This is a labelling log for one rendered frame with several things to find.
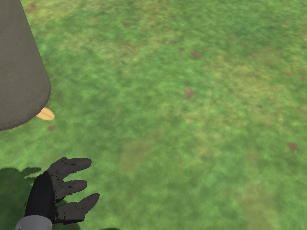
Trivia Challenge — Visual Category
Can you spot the robot left hand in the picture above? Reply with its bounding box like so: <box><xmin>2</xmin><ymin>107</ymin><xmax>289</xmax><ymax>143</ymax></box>
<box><xmin>24</xmin><ymin>156</ymin><xmax>100</xmax><ymax>225</ymax></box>

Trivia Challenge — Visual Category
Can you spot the left robot forearm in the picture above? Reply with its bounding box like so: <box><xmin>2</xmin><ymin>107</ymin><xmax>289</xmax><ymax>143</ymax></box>
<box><xmin>14</xmin><ymin>215</ymin><xmax>53</xmax><ymax>230</ymax></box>

